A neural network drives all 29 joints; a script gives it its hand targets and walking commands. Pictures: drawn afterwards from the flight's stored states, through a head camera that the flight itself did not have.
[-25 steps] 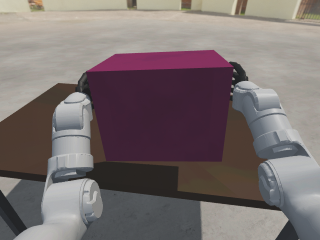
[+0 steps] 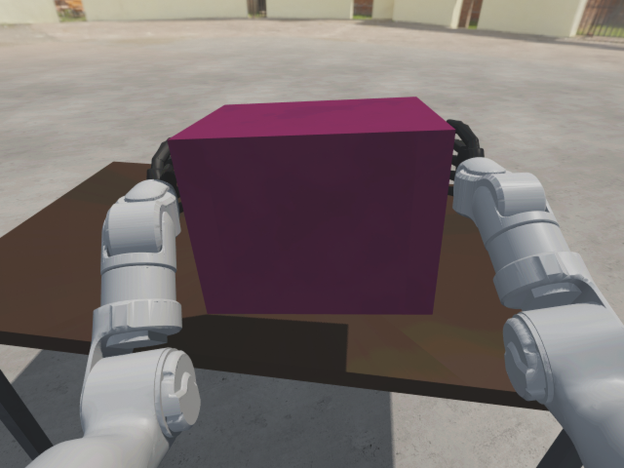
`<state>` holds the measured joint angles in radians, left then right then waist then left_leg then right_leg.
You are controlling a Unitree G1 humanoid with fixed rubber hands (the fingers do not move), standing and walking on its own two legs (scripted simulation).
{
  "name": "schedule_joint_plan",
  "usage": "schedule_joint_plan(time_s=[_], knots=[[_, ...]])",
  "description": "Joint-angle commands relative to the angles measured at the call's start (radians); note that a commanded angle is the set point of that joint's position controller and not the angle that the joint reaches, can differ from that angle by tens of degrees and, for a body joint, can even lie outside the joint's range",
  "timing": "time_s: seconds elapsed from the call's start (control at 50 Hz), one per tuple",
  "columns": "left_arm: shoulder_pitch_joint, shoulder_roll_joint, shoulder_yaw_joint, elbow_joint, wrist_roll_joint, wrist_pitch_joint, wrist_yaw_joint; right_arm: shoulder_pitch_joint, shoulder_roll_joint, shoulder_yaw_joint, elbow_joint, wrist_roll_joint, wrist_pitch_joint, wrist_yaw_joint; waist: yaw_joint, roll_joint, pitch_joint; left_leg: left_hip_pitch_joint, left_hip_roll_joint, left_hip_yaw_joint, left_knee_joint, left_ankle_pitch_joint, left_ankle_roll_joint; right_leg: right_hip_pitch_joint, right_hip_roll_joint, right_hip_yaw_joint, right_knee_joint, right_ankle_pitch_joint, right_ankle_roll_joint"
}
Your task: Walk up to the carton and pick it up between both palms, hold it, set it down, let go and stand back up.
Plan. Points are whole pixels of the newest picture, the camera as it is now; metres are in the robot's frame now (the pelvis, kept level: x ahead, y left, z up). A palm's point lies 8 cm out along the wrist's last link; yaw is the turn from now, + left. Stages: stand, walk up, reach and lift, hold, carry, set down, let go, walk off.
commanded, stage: hold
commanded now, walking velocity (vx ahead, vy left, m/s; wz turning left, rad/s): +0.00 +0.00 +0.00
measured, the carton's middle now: (317, 198) +0.41 +0.01 +0.23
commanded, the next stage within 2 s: set down in 0.32 s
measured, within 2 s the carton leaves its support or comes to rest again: neither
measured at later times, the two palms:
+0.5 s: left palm (162, 184) +0.37 +0.20 +0.27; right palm (468, 167) +0.37 -0.17 +0.29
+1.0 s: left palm (183, 210) +0.41 +0.19 +0.21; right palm (453, 208) +0.39 -0.18 +0.22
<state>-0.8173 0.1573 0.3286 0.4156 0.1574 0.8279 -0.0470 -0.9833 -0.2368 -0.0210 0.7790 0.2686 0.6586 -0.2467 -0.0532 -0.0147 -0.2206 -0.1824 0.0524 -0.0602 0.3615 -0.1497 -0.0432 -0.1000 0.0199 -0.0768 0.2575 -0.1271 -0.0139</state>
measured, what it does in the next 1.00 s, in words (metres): stands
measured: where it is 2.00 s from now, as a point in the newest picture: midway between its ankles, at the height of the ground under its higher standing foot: outside the picture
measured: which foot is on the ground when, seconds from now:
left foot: down 0.00-1.00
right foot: down 0.00-1.00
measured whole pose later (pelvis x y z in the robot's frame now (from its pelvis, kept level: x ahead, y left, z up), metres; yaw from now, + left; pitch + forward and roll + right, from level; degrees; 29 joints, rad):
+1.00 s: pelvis +0.02 +0.01 +0.00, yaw +1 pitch -8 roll -1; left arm -0.71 0.12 0.32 0.30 0.24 0.62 -0.08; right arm -0.78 -0.10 -0.16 0.70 0.16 0.27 -0.21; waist -0.12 -0.12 -0.02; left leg -0.03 0.02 -0.06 0.36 -0.20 -0.03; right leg 0.06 -0.01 -0.08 0.25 -0.18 0.01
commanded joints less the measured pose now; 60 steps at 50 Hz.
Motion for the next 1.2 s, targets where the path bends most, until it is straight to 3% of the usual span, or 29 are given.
schedule_joint_plan(time_s=[0.0,0.3,0.32,0.38,0.46,0.54,0.6,0.66,0.72,0.86,0.94,1.02,1.18], knots=[[-0.895,-0.572,-0.382,-0.191,-0.224,-0.082,-0.170,-0.911,0.598,0.157,-0.443,0.225,-0.082,0.235,-0.009,0.075,-0.367,0.059,-0.089,0.018,-0.043,0.190,0.003,0.169,0.047,0.082,-0.008,0.161,0.020],[-0.894,-0.570,-0.382,-0.195,-0.224,-0.081,-0.168,-0.910,0.597,0.160,-0.446,0.226,-0.081,0.236,-0.008,0.074,-0.370,0.061,-0.089,0.017,-0.041,0.193,0.003,0.169,0.047,0.082,-0.008,0.163,0.020],[-0.996,-0.569,-0.397,-0.246,-0.245,-0.094,-0.170,-0.992,0.623,0.194,-0.499,0.219,-0.099,0.222,-0.022,0.035,-0.384,0.070,-0.111,0.031,-0.021,0.171,0.007,0.186,0.041,0.083,0.005,0.177,0.037],[-1.034,-0.573,-0.399,-0.212,-0.240,-0.113,-0.169,-1.019,0.659,0.182,-0.489,0.203,-0.117,0.202,-0.028,0.032,-0.378,0.081,-0.115,0.034,-0.028,0.120,0.016,0.173,0.037,0.076,0.009,0.161,0.049],[-1.059,-0.561,-0.349,-0.086,-0.200,-0.187,-0.188,-1.028,0.654,0.093,-0.416,0.104,-0.198,0.205,-0.040,0.034,-0.357,0.083,-0.115,0.044,-0.055,0.033,0.027,0.164,0.026,0.056,-0.003,0.089,0.049],[-0.950,-0.486,-0.242,0.058,-0.101,-0.238,-0.234,-0.912,0.589,-0.011,-0.270,-0.010,-0.265,0.209,-0.058,0.027,-0.229,0.106,-0.113,0.059,-0.096,-0.014,0.037,0.186,0.019,0.035,-0.024,0.027,0.046],[-0.864,-0.444,-0.196,0.092,-0.033,-0.238,-0.267,-0.818,0.531,-0.052,-0.194,-0.059,-0.294,0.210,-0.071,0.042,-0.136,0.126,-0.108,0.070,-0.114,0.010,0.030,0.210,0.021,0.019,-0.029,0.019,0.041],[-0.823,-0.448,-0.206,0.066,-0.006,-0.231,-0.280,-0.782,0.499,-0.050,-0.194,-0.068,-0.325,0.218,-0.079,0.071,-0.101,0.151,-0.101,0.072,-0.113,0.067,0.013,0.218,0.029,0.002,-0.024,0.034,0.035],[-0.802,-0.480,-0.247,-0.004,-0.006,-0.236,-0.273,-0.776,0.485,-0.025,-0.249,-0.060,-0.372,0.229,-0.084,0.100,-0.135,0.223,-0.095,0.073,-0.079,0.202,-0.015,0.211,0.041,-0.017,-0.017,0.082,0.027],[-0.773,-0.582,-0.432,-0.276,-0.080,-0.282,-0.204,-0.760,0.502,0.104,-0.502,-0.012,-0.490,0.238,-0.113,0.155,-0.344,0.487,-0.092,0.055,0.059,0.645,-0.090,0.166,0.069,-0.048,-0.005,0.256,0.021],[-0.736,-0.594,-0.512,-0.387,-0.109,-0.304,-0.165,-0.703,0.510,0.156,-0.595,-0.009,-0.526,0.240,-0.124,0.168,-0.399,0.555,-0.091,0.048,0.091,0.746,-0.105,0.152,0.070,-0.051,0.002,0.302,0.025],[-0.672,-0.558,-0.518,-0.400,-0.092,-0.303,-0.156,-0.640,0.509,0.190,-0.614,-0.021,-0.526,0.237,-0.111,0.141,-0.364,0.524,-0.098,0.060,0.079,0.698,-0.088,0.183,0.060,-0.044,0.010,0.338,0.034],[-0.619,-0.492,-0.404,-0.252,-0.030,-0.303,-0.195,-0.642,0.570,0.230,-0.591,-0.065,-0.509,0.230,-0.044,0.017,-0.270,0.325,-0.122,0.101,-0.011,0.400,-0.002,0.315,0.028,-0.019,0.035,0.450,0.075]])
